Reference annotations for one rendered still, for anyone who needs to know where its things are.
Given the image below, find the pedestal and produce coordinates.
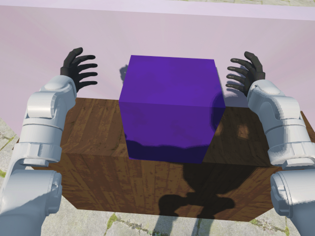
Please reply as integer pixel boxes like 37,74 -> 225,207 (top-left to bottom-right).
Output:
12,97 -> 315,222

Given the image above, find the robot right hand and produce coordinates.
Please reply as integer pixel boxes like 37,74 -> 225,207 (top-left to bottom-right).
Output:
225,51 -> 265,97

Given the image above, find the left robot forearm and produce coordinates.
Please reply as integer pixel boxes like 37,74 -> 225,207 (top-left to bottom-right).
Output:
0,75 -> 77,212

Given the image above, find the right robot forearm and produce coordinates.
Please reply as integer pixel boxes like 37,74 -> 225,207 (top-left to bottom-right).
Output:
247,80 -> 315,170

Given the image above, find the robot left hand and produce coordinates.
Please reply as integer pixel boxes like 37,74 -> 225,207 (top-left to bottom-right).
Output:
60,47 -> 97,92

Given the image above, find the robot left upper arm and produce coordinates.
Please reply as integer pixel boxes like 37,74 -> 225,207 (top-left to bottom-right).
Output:
0,169 -> 62,236

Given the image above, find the robot right upper arm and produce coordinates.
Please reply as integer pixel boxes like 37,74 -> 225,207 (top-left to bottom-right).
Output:
270,169 -> 315,236

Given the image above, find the carton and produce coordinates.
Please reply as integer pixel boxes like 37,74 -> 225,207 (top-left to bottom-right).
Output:
119,55 -> 226,164

